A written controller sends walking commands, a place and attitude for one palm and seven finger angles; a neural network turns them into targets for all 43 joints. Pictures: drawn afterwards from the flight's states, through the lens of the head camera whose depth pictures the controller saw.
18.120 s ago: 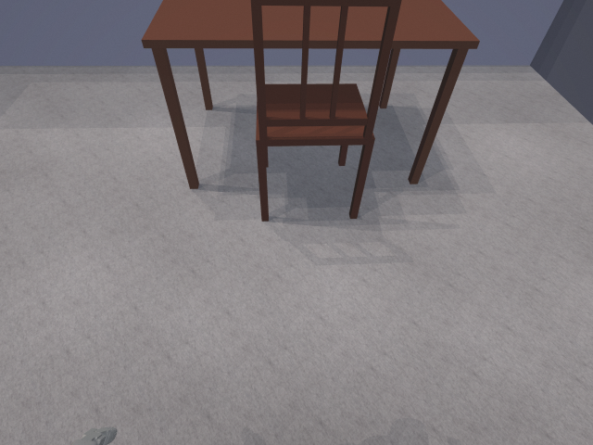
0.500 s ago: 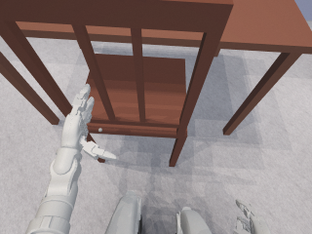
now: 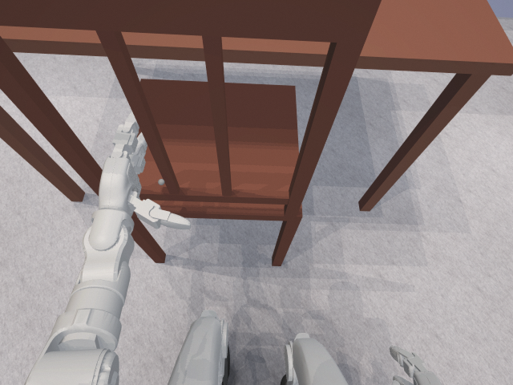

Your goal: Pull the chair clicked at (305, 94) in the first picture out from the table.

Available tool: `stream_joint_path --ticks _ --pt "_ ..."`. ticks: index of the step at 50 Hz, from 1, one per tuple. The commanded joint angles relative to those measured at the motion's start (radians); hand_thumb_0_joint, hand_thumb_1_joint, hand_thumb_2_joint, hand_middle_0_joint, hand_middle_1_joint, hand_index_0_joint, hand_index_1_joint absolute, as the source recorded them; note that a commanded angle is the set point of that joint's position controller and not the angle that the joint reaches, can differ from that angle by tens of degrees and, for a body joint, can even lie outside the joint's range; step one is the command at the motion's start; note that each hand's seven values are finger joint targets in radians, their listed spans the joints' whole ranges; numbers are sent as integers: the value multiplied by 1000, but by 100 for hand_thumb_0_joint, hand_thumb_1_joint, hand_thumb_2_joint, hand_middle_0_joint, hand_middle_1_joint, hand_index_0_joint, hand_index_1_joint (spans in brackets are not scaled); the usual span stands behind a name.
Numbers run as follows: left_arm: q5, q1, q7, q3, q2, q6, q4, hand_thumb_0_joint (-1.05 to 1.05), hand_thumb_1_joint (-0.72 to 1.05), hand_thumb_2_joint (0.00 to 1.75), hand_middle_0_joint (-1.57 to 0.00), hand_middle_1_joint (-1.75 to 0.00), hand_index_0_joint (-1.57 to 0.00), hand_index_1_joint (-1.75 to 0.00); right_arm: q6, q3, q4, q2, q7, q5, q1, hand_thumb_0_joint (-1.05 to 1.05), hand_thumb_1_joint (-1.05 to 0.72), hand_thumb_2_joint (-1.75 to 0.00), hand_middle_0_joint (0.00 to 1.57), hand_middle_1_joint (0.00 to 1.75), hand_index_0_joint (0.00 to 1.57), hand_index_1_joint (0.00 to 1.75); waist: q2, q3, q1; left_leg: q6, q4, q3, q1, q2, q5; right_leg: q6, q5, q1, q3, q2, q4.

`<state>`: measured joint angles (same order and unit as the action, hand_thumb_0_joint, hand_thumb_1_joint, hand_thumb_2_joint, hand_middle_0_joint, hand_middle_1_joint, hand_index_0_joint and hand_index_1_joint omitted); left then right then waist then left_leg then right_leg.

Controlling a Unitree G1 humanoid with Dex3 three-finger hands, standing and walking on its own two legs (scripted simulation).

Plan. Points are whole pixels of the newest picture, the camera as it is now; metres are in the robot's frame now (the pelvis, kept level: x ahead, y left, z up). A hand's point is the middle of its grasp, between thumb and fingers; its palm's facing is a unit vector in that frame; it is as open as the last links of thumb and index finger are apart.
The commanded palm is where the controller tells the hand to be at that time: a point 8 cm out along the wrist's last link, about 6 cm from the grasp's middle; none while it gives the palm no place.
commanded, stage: push the fingers through the gap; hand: left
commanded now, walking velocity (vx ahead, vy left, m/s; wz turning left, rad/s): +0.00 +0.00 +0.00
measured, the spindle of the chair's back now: (151, 135) +0.47 +0.17 +0.06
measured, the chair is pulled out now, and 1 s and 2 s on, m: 0.00 0.00 0.01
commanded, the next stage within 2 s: hook a spindle and tug to test in 0.62 s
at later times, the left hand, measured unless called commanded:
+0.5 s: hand (164, 171) +0.43 +0.16 +0.02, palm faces +0.01 -1.00 -0.06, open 16.9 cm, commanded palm +0.42 +0.20 +0.02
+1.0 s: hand (166, 170) +0.43 +0.16 +0.02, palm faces +0.00 -1.00 -0.05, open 16.0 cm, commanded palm +0.41 +0.19 +0.02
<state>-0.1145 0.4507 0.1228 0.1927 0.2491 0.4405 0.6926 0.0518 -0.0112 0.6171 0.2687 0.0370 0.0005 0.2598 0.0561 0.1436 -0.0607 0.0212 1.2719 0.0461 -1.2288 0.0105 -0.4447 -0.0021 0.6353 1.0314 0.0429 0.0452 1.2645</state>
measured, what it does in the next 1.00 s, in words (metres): stands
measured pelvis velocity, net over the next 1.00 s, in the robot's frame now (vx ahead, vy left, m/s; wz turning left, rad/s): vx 0.00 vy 0.00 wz -0.01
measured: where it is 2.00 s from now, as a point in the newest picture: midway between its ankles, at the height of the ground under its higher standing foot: outside the picture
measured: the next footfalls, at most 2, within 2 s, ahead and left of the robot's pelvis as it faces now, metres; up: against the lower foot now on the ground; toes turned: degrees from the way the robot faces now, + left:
none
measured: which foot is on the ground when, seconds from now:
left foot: down 0.00-1.00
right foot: down 0.00-1.00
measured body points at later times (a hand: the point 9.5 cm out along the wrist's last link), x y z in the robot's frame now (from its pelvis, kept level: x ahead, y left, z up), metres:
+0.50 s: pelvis +0.00 +0.00 +0.00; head +0.13 +0.02 +0.43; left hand +0.43 +0.21 +0.03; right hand +0.09 -0.26 -0.12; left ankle +0.08 +0.10 -0.62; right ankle -0.02 -0.13 -0.62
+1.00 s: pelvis +0.00 +0.00 +0.00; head +0.13 +0.02 +0.43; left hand +0.43 +0.21 +0.03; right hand +0.10 -0.26 -0.12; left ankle +0.08 +0.10 -0.62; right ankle -0.02 -0.13 -0.62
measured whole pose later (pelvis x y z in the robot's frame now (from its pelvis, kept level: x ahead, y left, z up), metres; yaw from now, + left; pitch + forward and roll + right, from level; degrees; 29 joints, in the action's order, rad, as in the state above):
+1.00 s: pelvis +0.00 +0.00 +0.00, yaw +0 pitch +24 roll -4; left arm -0.09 0.54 0.10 0.22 0.25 0.48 0.79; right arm 0.00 -0.02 0.62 0.26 0.06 0.01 0.26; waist 0.06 0.14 -0.08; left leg 0.02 1.28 0.05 -1.25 0.01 -0.45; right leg 0.00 0.64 1.05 0.04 0.05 1.27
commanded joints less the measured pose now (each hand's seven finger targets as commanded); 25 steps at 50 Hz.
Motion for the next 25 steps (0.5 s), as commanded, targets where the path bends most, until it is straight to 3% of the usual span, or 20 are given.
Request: stream_joint_path --ticks 1,4,8,10,11,13,15,17,20,23,25 --pt "-6 375 -2 46 161 70 -150 0 -50 30 -6 -8 -6 -8 23 -59 -78 165 -6 0 87 0 -90 -90 20 30 20 30 9 419 -39 9 -112 57 524 -1 210 -40 -282 43 -5 5 -203" --pt "2 409 -7 48 168 87 -161 0 -50 30 -6 -8 -6 -8 22 -60 -81 165 -2 5 95 0 -90 -90 20 30 20 30 47 464 -34 6 -106 61 557 -4 256 -44 -308 44 -6 6 -188" --pt "3 421 -4 53 163 85 -126 0 -50 30 -6 -8 -6 -8 12 -64 -71 166 4 9 110 0 -90 -90 20 30 20 30 28 478 -42 6 -98 60 557 -3 275 -42 -333 41 -3 8 -188" --pt "8 428 -4 56 168 86 -131 0 -50 30 -6 -8 -6 -8 7 -65 -71 167 8 10 116 0 -90 -90 20 30 20 30 55 505 -38 3 -97 65 586 -1 310 -44 -350 47 -1 8 -179" --pt "7 406 -3 56 161 80 -110 0 -50 30 -6 -8 -6 -8 3 -66 -72 165 10 11 119 0 -90 -90 20 30 20 30 29 496 -38 4 -99 62 572 -3 309 -43 -356 33 0 9 -184" --pt "7 374 -5 69 173 75 -116 0 -50 30 -6 -8 -6 -8 -6 -65 -80 167 12 9 116 0 -90 -90 20 30 20 30 32 493 -30 3 -105 57 562 -2 303 -43 -356 26 -1 9 -185" --pt "9 387 -5 43 143 70 -100 0 -50 30 -6 -8 -6 -8 -12 -65 -79 165 15 6 114 0 -90 -90 20 30 20 30 20 465 -44 5 -108 63 561 2 292 -41 -340 49 4 10 -188" --pt "7 390 -11 76 181 74 -113 0 -50 30 -6 -8 -6 -8 -18 -66 -78 168 14 7 118 0 -90 -90 20 30 20 30 12 466 -37 6 -111 60 549 0 277 -42 -335 30 1 11 -194" --pt "7 432 -20 52 161 91 -164 0 -50 30 -6 -8 -6 -8 -16 -66 -82 162 14 8 114 0 -90 -90 20 30 20 30 42 490 -44 5 -112 63 584 0 287 -40 -335 36 1 11 -194" --pt "12 405 -24 75 181 100 -128 0 -50 30 -6 -8 -6 -8 -16 -64 -74 165 12 9 113 0 -90 -90 20 30 20 30 13 462 -42 7 -111 59 548 -1 260 -40 -324 32 -2 12 -197" --pt "14 429 -20 64 174 105 -128 0 -50 30 -6 -8 -6 -8 -15 -63 -72 163 11 8 112 0 -90 -90 20 30 20 30 44 459 -46 4 -111 60 564 1 251 -41 -308 50 -1 11 -196"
